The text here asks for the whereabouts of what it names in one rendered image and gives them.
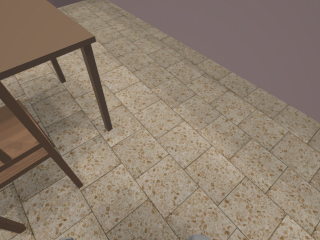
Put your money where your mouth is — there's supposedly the chair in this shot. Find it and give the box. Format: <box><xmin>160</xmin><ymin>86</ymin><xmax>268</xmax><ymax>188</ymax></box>
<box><xmin>0</xmin><ymin>81</ymin><xmax>83</xmax><ymax>234</ymax></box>

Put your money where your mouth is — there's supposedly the table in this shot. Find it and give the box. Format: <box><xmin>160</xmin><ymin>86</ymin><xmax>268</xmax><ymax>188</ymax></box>
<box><xmin>0</xmin><ymin>0</ymin><xmax>113</xmax><ymax>132</ymax></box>

